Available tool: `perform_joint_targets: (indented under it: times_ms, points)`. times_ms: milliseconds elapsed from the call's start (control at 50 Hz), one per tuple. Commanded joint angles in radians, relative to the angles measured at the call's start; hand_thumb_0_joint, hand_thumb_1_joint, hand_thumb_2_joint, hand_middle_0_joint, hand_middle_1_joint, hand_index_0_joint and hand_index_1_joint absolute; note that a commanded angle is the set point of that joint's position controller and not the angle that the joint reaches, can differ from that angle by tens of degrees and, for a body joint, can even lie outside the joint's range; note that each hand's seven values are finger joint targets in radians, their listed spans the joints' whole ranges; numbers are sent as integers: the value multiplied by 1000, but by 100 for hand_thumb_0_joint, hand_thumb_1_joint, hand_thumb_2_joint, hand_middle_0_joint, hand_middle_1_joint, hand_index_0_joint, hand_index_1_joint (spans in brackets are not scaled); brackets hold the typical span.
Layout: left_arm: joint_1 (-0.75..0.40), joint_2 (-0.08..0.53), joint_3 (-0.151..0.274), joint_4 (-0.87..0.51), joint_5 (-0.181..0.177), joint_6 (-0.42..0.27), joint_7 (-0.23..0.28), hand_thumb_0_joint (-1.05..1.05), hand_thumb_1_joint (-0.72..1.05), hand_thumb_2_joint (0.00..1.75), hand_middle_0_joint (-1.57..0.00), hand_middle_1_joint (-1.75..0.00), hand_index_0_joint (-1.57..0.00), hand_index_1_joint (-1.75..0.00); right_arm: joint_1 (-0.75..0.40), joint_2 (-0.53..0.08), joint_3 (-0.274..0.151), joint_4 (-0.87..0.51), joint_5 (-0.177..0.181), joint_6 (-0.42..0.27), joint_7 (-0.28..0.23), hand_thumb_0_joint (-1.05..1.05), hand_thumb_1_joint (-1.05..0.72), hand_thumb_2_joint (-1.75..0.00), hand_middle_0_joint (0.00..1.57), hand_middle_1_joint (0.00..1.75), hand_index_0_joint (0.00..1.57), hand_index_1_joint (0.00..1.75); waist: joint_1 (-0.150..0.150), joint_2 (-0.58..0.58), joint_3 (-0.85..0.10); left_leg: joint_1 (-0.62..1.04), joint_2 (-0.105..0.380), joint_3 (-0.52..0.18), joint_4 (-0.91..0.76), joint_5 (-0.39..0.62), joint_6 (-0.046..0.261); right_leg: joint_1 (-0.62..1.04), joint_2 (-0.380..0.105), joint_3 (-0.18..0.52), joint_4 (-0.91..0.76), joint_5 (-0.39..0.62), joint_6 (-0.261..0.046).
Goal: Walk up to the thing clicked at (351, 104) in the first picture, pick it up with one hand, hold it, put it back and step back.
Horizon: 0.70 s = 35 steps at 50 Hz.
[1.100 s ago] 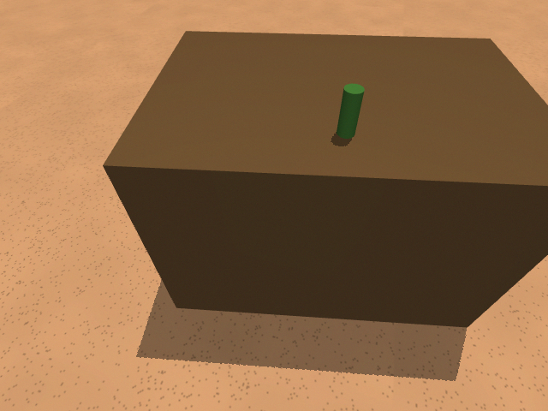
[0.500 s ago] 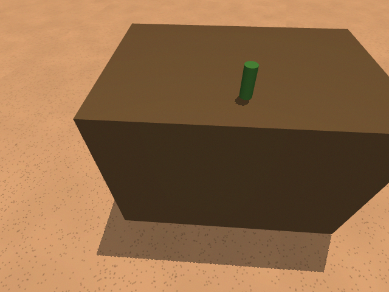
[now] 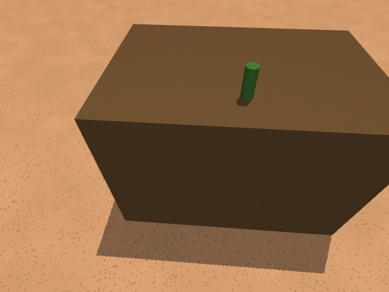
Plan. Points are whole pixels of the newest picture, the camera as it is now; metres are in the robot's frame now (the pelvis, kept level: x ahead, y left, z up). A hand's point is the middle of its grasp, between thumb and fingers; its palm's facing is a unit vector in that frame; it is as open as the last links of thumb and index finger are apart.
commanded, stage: stand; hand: right
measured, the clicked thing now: (249, 82) +0.74 -0.17 +0.03
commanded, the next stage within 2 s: walk up in 0.02 s
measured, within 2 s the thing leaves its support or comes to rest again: neither
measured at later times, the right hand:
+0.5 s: hand out of the picture +0.13 -0.18 -0.14, palm faces +0.01 +0.92 -0.38, open 7.4 cm
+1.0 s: hand (266, 249) +0.27 -0.17 -0.17, palm faces +0.03 +0.92 -0.39, open 7.4 cm
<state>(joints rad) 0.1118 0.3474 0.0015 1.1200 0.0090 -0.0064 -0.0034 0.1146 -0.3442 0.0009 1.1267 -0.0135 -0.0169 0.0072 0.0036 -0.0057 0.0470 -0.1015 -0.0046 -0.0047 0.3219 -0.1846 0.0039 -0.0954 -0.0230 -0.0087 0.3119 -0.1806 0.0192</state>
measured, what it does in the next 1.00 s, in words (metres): walks ahead: left foot, then right foot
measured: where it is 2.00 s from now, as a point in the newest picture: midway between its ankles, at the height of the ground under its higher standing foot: outside the picture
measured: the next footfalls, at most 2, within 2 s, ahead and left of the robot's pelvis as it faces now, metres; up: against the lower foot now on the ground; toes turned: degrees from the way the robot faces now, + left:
left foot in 0.30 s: +0.15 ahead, +0.21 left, +0.00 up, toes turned +2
right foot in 0.72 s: +0.27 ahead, -0.03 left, +0.00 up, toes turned -4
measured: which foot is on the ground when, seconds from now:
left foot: down 0.00-0.08, up 0.10-0.28, down 0.30-0.74, up 0.76-0.96, down 0.98-1.00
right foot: down 0.00-0.32, up 0.34-0.70, down 0.72-1.00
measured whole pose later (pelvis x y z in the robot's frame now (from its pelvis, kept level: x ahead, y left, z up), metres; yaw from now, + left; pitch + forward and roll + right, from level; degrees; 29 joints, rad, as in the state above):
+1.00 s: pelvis +0.21 +0.11 -0.03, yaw -4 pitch -3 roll +0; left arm 0.22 0.39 0.02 0.84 0.01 -0.02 -0.01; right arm 0.26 -0.40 -0.05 0.87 -0.02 -0.03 0.01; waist 0.02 0.01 0.11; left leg -0.33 0.03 0.02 0.68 -0.30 0.01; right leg -0.35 -0.03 0.03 0.70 -0.30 0.02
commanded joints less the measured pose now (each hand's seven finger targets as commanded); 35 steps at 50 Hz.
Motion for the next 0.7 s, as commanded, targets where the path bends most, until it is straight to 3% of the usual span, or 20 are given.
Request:
perform_joint_targets:
  times_ms: [0, 20, 40, 60, 80, 120, 180, 220, 260, 280, 300, 320, 340, 380, 440, 480, 560, 620, 640, 680]
  points:
    - [68, 310, 89, -85, 7, -42, 5, 0, 90, 90, -20, -30, -20, -30, 2, -306, -104, -124, -23, -9, 11, 0, -90, -90, 20, 30, 20, 30, 12, 63, -102, -53, 69, -70, 55, -287, 74, 64, -77, 93, 23, -269, -90]
    - [128, 316, 99, -73, 18, -47, 5, 0, 90, 90, -20, -30, -20, -30, -9, -291, -108, -137, -31, -3, 22, 0, -90, -90, 20, 30, 20, 30, 39, 44, -57, -183, 70, -80, 96, -417, 81, 73, -120, 162, 12, -422, -119]
    - [170, 333, 115, -74, 21, -52, 6, 0, 90, 90, -20, -30, -20, -30, -50, -261, -105, -174, -32, 1, 32, 0, -90, -90, 20, 30, 20, 30, 67, -17, 14, -344, 44, -58, 189, -420, 74, 95, -178, 269, -42, -531, -160]
    - [188, 363, 133, -90, 27, -57, 10, 0, 90, 90, -20, -30, -20, -30, -89, -229, -101, -212, -37, 6, 42, 0, -90, -90, 20, 30, 20, 30, 93, -135, 77, -486, 15, 0, 422, -325, 49, 115, -313, 431, -155, -565, -234]
    - [191, 375, 142, -117, 32, -68, 14, 0, 90, 90, -20, -30, -20, -30, -98, -231, -102, -235, -46, 7, 47, 0, -90, -90, 20, 30, 20, 30, 96, -119, 111, -576, 75, -73, 509, -287, 38, 124, -390, 512, -181, -493, -281]
    - [124, 352, 140, -163, 23, -80, 19, 0, 90, 90, -20, -30, -20, -30, -24, -255, -118, -248, -37, 5, 59, 0, -90, -90, 20, 30, 20, 30, 37, -76, 82, -542, 129, -127, 558, -243, 25, 94, -360, 442, -162, -407, -278]
    - [83, 347, 135, -216, 27, -84, 8, 0, 90, 90, -20, -30, -20, -30, 9, -249, -133, -272, -34, -4, 79, 0, -90, -90, 20, 30, 20, 30, 13, -144, 59, -379, 126, -77, 432, -263, 8, -8, -280, 258, -113, -234, -233]
    - [62, 345, 134, -244, 27, -83, -2, 0, 90, 90, -20, -30, -20, -30, 52, -242, -144, -276, -29, -6, 84, 0, -90, -90, 20, 30, 20, 30, -10, -158, 53, -237, 100, -20, 329, -206, 2, -122, -230, 169, -56, -200, -201]
    - [32, 325, 125, -260, 22, -69, -10, 0, 90, 90, -20, -30, -20, -30, 197, -243, -166, -234, -30, -9, 76, 0, -90, -90, 20, 30, 20, 30, -92, -108, 10, 23, 32, 83, 208, -54, -8, -294, -145, 60, 117, -193, -149]
    - [79, 275, 109, -262, 26, -63, -12, 0, 90, 90, -20, -30, -20, -30, 297, -272, -182, -204, -33, -15, 66, 0, -90, -90, 20, 30, 20, 30, -126, 17, -57, 193, 2, 91, 202, -71, -5, -373, -86, 13, 319, -172, -129]
    - [144, 202, 89, -271, 18, -60, -14, 0, 90, 90, -20, -30, -20, -30, 390, -352, -205, -203, -45, -22, 55, 0, -90, -90, 20, 30, 20, 30, -165, 269, -96, 269, 162, -207, 18, -357, 70, -507, 41, -49, 660, -258, -94]
    - [141, 201, 88, -282, 10, -58, -4, 0, 90, 90, -20, -30, -20, -30, 354, -427, -206, -244, -40, -31, 52, 0, -90, -90, 20, 30, 20, 30, -141, 336, -73, 145, 374, -628, -156, -583, 180, -587, 103, 56, 813, -419, -76]
    - [122, 286, 98, -277, 9, -59, 6, 0, 90, 90, -20, -30, -20, -30, 263, -442, -205, -276, -14, -28, 50, 0, -90, -90, 20, 30, 20, 30, -97, 206, -9, -7, 419, -659, -157, -629, 249, -549, 32, 149, 880, -397, -87]
    - [206, 299, 98, -238, -9, -58, -4, 0, 90, 90, -20, -30, -20, -30, 165, -347, -166, -317, -9, -34, 38, 0, -90, -90, 20, 30, 20, 30, -19, 128, 69, -54, 332, -425, -108, -471, 215, -529, -23, 153, 850, -249, -79]
    - [249, 293, 102, -215, -1, -56, -24, 0, 90, 90, -20, -30, -20, -30, 177, -322, -150, -327, -8, -49, 32, 0, -90, -90, 20, 30, 20, 30, -15, 158, 64, -84, 282, -261, -103, -242, 202, -442, -38, 92, 675, -187, -44]
    - [211, 275, 99, -244, 6, -52, -36, 0, 90, 90, -20, -30, -20, -30, 207, -320, -149, -339, -10, -55, 31, 0, -90, -90, 20, 30, 20, 30, -24, 156, 75, -80, 281, -211, -103, -170, 221, -419, -40, 62, 578, -192, -28]
    - [147, 260, 105, -293, 13, -55, -54, 0, 90, 90, -20, -30, -20, -30, 216, -331, -147, -365, -6, -62, 34, 0, -90, -90, 20, 30, 20, 30, -29, 144, 98, -132, 285, -161, -110, -227, 227, -344, -52, 21, 410, -98, -38]
    - [159, 234, 103, -286, 16, -61, -44, 0, 90, 90, -20, -30, -20, -30, 201, -304, -133, -380, -2, -48, 26, 0, -90, -90, 20, 30, 20, 30, -12, 107, 73, -187, 253, -90, 8, -37, 194, -199, -4, -16, 326, -39, -46]
    - [200, 219, 103, -277, 14, -65, -36, 0, 90, 90, -20, -30, -20, -30, 192, -294, -127, -384, 2, -43, 22, 0, -90, -90, 20, 30, 20, 30, 19, 89, 45, -194, 246, -70, 83, 46, 176, -125, 8, -16, 275, 10, -49]
    - [273, 257, 114, -269, 16, -80, -16, 0, 90, 90, -20, -30, -20, -30, 221, -228, -100, -395, 13, -36, 16, 0, -90, -90, 20, 30, 20, 30, 57, -47, -49, -195, 139, 34, 374, 158, 105, 51, 20, 9, 133, 56, -80]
